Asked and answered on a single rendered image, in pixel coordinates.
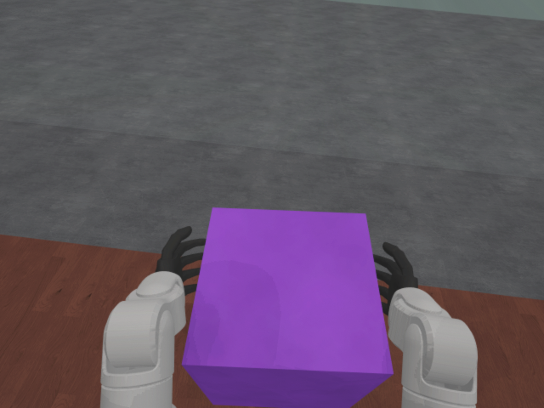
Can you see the robot right forearm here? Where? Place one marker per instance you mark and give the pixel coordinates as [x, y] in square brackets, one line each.
[440, 355]

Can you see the right robot hand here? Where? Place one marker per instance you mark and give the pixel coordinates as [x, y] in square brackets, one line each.
[401, 273]

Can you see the carton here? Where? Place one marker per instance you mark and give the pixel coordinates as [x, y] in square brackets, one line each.
[287, 311]

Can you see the left robot hand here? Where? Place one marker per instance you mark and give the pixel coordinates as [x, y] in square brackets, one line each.
[172, 261]

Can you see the robot left forearm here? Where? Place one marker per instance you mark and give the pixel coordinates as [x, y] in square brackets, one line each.
[138, 344]

